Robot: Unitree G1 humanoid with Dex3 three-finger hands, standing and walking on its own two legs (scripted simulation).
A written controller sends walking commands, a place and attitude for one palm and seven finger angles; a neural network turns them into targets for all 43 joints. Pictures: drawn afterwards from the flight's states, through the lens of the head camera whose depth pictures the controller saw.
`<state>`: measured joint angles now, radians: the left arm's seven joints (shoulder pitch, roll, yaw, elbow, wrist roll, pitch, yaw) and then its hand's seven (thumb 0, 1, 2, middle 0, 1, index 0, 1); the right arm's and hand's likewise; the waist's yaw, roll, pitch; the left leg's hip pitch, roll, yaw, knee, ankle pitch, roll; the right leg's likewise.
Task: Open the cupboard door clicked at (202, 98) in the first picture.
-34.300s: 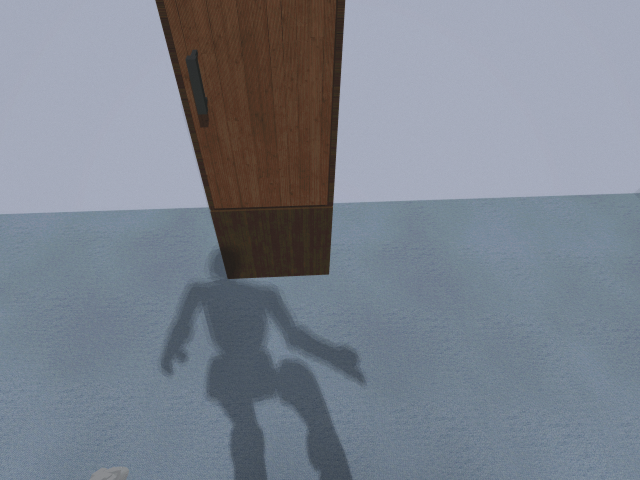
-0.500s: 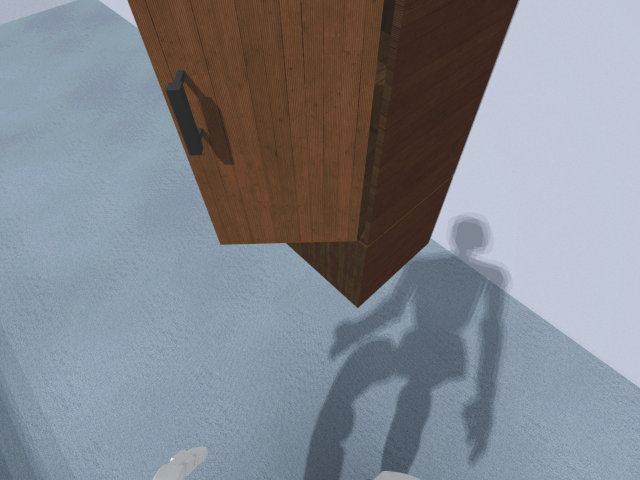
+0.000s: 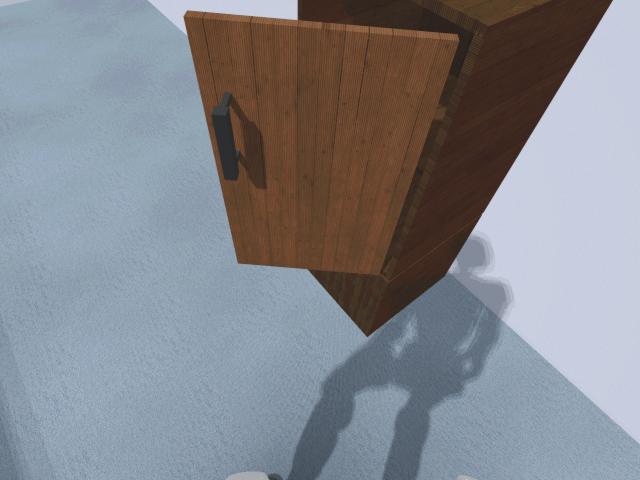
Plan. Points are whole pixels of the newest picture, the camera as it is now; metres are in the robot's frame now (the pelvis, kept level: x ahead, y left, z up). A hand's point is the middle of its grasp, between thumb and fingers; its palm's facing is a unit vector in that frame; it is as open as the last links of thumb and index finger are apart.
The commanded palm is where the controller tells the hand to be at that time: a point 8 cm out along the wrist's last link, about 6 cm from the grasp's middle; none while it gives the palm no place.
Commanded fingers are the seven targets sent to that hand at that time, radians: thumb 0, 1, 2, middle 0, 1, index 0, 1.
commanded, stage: come to a stop and stand still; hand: left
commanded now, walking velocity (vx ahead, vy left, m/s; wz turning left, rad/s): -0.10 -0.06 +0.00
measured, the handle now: (229, 137) +0.58 +0.20 +0.06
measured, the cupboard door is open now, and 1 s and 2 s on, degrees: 48 48 48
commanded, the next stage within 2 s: look again from close up in 1.02 s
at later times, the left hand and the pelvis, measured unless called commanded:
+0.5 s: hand out of the picture -0.01 +0.13 -0.16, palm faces +0.07 -0.97 -0.22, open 7.3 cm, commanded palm none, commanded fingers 0.00 0.90 0.90 -0.20 -0.30 -0.20 -0.30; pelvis -0.03 -0.05 +0.01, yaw +1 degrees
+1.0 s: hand out of the picture -0.02 +0.15 -0.18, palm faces +0.04 -0.99 -0.15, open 7.4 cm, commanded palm none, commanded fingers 0.00 0.90 0.90 -0.20 -0.30 -0.20 -0.30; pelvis -0.02 -0.01 +0.01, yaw +0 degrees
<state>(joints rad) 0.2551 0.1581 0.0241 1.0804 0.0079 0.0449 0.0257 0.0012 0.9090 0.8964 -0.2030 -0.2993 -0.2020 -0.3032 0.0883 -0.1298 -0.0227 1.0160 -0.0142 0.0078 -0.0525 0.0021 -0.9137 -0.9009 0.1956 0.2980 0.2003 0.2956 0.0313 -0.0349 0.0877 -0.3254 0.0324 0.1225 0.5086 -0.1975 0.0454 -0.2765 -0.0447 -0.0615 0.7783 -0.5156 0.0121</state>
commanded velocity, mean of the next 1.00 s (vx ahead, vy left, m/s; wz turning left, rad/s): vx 0.03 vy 0.05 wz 0.00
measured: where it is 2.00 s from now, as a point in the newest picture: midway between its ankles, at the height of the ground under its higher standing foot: outside the picture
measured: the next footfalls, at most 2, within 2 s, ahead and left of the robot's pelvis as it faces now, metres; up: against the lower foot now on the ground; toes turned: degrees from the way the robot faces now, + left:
right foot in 0.20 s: -0.01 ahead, -0.17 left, +0.00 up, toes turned -4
left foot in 0.58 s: +0.00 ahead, +0.08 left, +0.00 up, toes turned +5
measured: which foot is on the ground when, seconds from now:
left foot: down 0.00-0.20, up 0.22-0.56, down 0.58-1.00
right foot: up 0.00-0.18, down 0.20-1.00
